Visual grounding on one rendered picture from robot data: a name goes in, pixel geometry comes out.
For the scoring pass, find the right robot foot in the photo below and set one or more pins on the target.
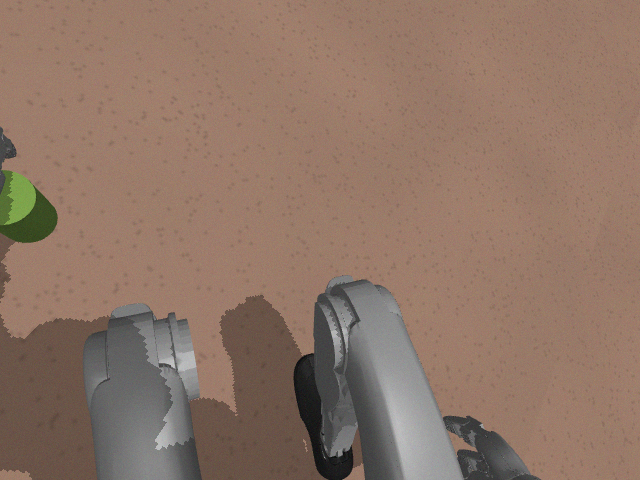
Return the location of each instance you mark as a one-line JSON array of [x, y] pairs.
[[309, 405]]

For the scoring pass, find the right robot hand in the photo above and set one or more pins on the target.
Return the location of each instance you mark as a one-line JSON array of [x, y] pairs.
[[494, 459]]

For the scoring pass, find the can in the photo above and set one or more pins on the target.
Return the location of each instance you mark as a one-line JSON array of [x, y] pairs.
[[25, 214]]

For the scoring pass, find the left robot hand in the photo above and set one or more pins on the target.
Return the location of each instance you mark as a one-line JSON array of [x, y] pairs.
[[7, 150]]

